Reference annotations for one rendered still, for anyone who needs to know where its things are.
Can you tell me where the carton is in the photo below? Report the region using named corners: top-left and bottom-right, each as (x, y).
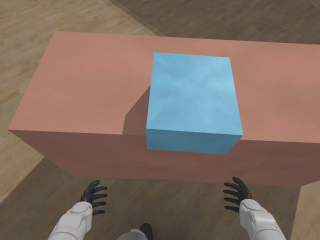
top-left (146, 52), bottom-right (243, 155)

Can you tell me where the left robot foot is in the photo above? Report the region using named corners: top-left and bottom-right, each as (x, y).
top-left (139, 223), bottom-right (153, 240)

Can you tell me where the robot left hand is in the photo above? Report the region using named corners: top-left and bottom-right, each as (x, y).
top-left (80, 180), bottom-right (108, 216)

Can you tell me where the right robot forearm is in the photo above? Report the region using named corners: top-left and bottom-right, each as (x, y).
top-left (239, 199), bottom-right (286, 240)

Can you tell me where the robot right hand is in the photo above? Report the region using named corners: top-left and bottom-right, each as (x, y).
top-left (223, 176), bottom-right (252, 213)

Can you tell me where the left robot shin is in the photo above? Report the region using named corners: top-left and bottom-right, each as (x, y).
top-left (130, 229), bottom-right (147, 238)

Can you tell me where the pedestal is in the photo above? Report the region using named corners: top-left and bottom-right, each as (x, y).
top-left (7, 31), bottom-right (320, 187)

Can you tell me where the left robot forearm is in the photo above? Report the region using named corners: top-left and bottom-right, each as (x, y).
top-left (47, 201), bottom-right (93, 240)

